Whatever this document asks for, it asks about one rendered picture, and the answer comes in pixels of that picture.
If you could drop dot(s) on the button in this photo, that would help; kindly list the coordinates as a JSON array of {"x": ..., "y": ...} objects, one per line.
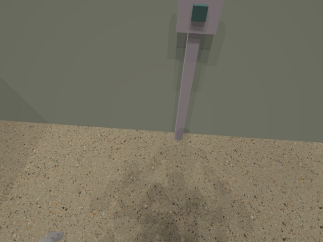
[{"x": 199, "y": 12}]

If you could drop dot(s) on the panel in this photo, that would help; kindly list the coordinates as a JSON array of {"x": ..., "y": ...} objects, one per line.
[{"x": 194, "y": 30}]

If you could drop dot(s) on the left robot hand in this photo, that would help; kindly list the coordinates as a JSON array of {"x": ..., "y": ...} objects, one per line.
[{"x": 53, "y": 237}]

